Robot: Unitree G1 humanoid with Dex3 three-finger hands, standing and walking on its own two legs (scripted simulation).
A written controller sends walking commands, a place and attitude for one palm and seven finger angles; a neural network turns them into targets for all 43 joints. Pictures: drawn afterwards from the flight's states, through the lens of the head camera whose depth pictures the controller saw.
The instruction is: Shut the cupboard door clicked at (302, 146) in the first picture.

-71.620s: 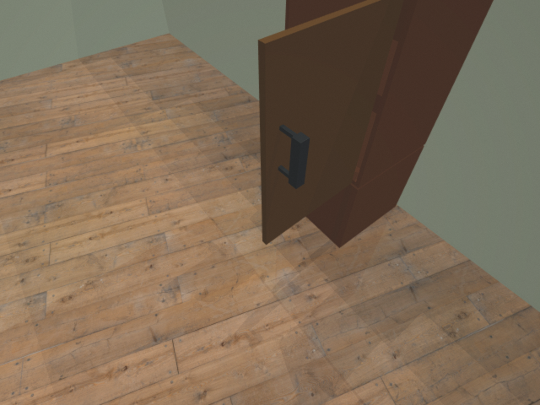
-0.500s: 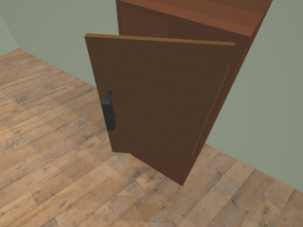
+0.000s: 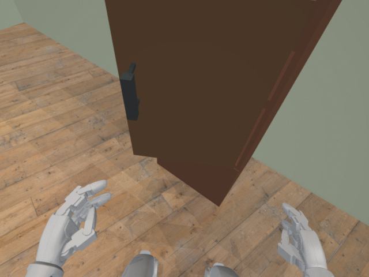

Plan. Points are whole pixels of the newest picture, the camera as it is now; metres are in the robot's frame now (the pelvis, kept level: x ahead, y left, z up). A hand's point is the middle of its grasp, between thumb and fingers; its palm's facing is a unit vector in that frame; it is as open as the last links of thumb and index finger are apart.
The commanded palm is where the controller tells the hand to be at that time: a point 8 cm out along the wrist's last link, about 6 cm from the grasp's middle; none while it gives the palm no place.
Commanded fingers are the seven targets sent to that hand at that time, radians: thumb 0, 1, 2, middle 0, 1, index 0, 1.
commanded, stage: raise the hand and make a fist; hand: left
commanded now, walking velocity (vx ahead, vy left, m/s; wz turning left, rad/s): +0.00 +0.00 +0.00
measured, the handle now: (132, 92) +0.53 +0.17 +0.08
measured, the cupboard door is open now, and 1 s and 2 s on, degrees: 30 30 30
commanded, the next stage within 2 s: bring the fist close to the handle in 1.54 s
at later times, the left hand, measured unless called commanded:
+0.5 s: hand (84, 209) +0.23 +0.21 +0.05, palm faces +0.03 -1.00 -0.05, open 4.0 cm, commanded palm +0.20 +0.25 +0.05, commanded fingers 0.00 0.90 0.90 -1.01 -1.18 -1.01 -1.18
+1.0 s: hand (83, 207) +0.23 +0.21 +0.06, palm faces -0.06 -1.00 -0.02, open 3.1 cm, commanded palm +0.21 +0.26 +0.08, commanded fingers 0.00 0.90 0.90 -1.30 -1.50 -1.30 -1.50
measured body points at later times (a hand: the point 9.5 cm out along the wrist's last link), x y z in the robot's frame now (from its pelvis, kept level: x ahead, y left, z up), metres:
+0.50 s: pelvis +0.03 -0.01 -0.01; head +0.09 -0.01 +0.44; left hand +0.22 +0.26 +0.06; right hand +0.19 -0.25 -0.10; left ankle +0.06 +0.11 -0.66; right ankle +0.02 -0.13 -0.66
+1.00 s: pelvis +0.02 +0.02 +0.01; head +0.06 +0.03 +0.45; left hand +0.23 +0.26 +0.06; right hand +0.22 -0.19 -0.05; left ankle +0.06 +0.11 -0.66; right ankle +0.02 -0.13 -0.66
